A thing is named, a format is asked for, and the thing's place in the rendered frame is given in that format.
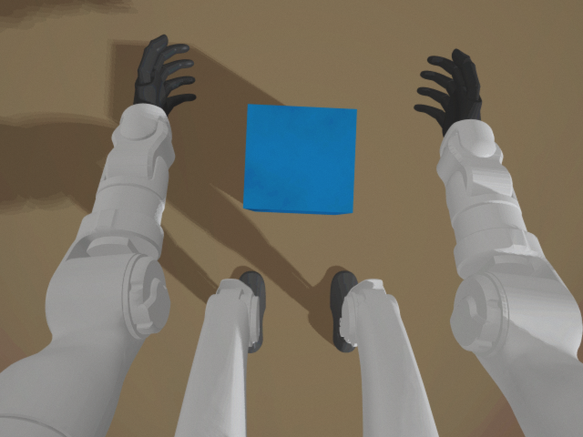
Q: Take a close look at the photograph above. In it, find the robot left shin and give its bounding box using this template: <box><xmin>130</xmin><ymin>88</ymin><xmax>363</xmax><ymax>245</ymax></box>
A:
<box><xmin>205</xmin><ymin>279</ymin><xmax>255</xmax><ymax>343</ymax></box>

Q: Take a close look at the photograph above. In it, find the robot right upper arm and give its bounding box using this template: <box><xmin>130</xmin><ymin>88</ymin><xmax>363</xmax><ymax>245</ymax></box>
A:
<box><xmin>450</xmin><ymin>271</ymin><xmax>583</xmax><ymax>437</ymax></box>

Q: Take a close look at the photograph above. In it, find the robot left forearm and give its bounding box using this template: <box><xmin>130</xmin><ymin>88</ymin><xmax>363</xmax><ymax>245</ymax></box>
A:
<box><xmin>46</xmin><ymin>104</ymin><xmax>175</xmax><ymax>333</ymax></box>

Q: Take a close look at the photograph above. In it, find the right robot hand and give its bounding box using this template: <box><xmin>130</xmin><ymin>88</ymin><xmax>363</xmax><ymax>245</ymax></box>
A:
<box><xmin>414</xmin><ymin>49</ymin><xmax>482</xmax><ymax>137</ymax></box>

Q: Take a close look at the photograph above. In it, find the robot right forearm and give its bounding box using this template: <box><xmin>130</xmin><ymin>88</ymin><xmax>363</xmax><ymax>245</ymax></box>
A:
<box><xmin>436</xmin><ymin>119</ymin><xmax>583</xmax><ymax>347</ymax></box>

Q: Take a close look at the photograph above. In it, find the carton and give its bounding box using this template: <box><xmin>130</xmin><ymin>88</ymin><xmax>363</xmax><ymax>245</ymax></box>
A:
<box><xmin>243</xmin><ymin>104</ymin><xmax>357</xmax><ymax>215</ymax></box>

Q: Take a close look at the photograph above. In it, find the robot left foot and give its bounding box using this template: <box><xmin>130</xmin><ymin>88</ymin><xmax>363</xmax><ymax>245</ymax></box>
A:
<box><xmin>240</xmin><ymin>271</ymin><xmax>266</xmax><ymax>353</ymax></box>

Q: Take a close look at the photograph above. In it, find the robot left upper arm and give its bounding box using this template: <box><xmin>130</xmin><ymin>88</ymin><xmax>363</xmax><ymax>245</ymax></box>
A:
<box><xmin>0</xmin><ymin>253</ymin><xmax>170</xmax><ymax>437</ymax></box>

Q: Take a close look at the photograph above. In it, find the left robot hand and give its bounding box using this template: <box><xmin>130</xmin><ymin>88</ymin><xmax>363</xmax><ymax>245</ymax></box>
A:
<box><xmin>133</xmin><ymin>35</ymin><xmax>196</xmax><ymax>116</ymax></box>

